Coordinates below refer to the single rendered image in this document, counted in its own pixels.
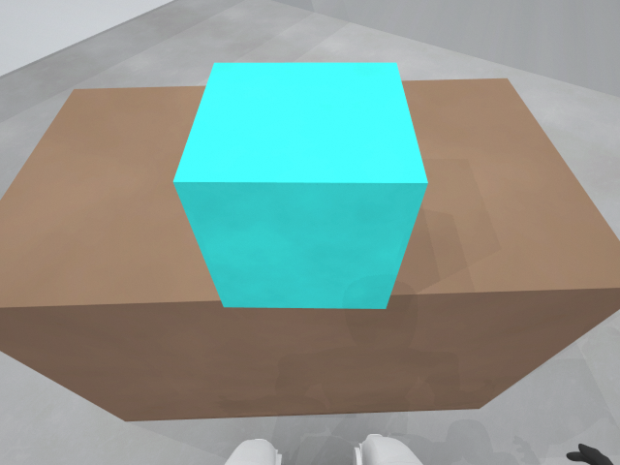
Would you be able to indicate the robot right hand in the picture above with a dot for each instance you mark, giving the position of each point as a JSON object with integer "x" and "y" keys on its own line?
{"x": 589, "y": 455}

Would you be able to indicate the robot left thigh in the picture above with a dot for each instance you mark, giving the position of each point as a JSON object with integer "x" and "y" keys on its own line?
{"x": 255, "y": 452}

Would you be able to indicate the robot right thigh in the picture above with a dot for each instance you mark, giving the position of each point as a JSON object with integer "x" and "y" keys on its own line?
{"x": 383, "y": 451}

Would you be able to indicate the robot thigh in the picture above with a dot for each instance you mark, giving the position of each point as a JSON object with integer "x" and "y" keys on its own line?
{"x": 383, "y": 451}
{"x": 255, "y": 452}

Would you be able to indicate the carton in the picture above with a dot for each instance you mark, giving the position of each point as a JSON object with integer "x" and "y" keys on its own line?
{"x": 302, "y": 183}

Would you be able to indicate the pedestal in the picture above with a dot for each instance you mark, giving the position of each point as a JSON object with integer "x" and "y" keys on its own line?
{"x": 105, "y": 291}

